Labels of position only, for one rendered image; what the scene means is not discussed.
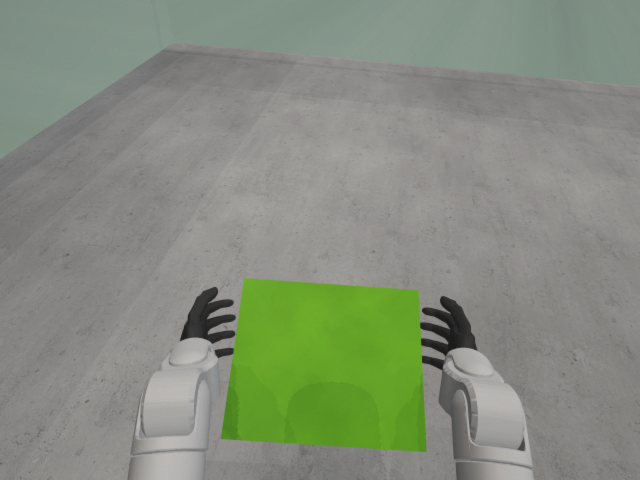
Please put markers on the robot right forearm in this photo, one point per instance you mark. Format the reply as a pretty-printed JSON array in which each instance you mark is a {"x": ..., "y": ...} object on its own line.
[{"x": 489, "y": 431}]

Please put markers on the right robot hand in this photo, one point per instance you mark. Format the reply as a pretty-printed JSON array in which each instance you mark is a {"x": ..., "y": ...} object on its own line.
[{"x": 458, "y": 336}]

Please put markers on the carton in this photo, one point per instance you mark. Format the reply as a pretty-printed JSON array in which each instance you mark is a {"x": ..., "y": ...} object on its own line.
[{"x": 327, "y": 364}]

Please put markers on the robot left forearm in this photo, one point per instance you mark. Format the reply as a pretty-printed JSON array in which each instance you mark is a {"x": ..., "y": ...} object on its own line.
[{"x": 172, "y": 425}]

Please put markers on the left robot hand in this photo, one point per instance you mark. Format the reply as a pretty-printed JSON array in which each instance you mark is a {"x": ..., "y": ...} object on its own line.
[{"x": 197, "y": 325}]

